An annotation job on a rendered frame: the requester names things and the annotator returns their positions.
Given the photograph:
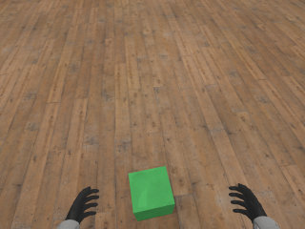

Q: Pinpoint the carton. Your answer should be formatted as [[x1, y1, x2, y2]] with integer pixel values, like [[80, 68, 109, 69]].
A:
[[129, 166, 175, 221]]

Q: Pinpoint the robot right forearm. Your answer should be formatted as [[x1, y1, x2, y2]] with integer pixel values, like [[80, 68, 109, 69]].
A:
[[253, 216, 281, 229]]

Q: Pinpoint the robot left forearm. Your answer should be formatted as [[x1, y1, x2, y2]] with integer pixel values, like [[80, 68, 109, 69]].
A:
[[56, 219, 80, 229]]

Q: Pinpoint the left robot hand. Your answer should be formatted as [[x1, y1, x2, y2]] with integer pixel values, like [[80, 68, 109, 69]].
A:
[[65, 186, 99, 224]]

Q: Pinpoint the right robot hand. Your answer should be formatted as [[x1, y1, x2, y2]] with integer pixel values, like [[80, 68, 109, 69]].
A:
[[229, 183, 267, 223]]

